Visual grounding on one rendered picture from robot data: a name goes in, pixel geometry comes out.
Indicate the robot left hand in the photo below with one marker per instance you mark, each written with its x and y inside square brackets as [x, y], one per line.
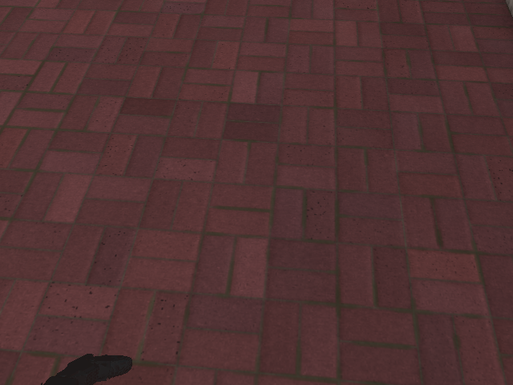
[88, 370]

